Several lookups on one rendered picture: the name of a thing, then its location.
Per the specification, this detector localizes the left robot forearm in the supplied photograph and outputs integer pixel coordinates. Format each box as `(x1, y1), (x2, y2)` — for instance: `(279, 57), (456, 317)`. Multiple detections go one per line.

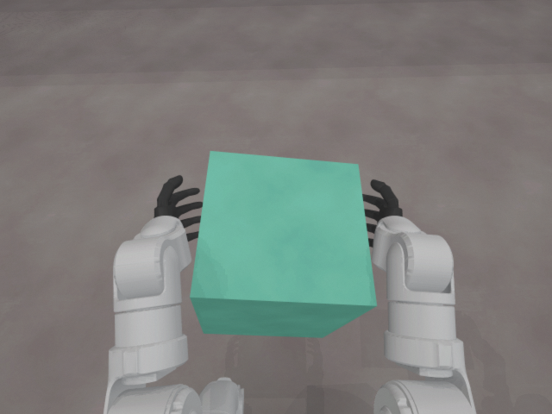
(103, 216), (191, 414)

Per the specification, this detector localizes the left robot thigh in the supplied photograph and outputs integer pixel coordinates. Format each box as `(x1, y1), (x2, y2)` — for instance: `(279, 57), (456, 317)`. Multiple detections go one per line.
(198, 380), (244, 414)

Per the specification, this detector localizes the robot left hand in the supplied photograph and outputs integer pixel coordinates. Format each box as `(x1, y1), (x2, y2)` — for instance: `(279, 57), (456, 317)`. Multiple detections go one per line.
(154, 175), (203, 241)

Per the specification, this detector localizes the right robot upper arm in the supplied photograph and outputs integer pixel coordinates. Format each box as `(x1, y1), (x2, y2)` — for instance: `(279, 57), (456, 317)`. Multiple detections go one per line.
(373, 379), (474, 414)

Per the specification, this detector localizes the carton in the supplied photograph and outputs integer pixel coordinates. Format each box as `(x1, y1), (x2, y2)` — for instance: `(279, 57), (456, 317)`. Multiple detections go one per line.
(190, 151), (377, 338)

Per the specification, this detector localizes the left robot upper arm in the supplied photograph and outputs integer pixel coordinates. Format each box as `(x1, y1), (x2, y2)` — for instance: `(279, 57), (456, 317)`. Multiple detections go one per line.
(108, 384), (203, 414)

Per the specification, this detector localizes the robot right hand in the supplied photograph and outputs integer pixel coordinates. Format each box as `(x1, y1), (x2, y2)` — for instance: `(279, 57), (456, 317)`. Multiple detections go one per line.
(362, 179), (403, 247)

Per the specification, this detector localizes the right robot forearm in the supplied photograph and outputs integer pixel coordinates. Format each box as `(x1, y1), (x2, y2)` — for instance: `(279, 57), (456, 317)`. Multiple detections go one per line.
(371, 216), (476, 414)

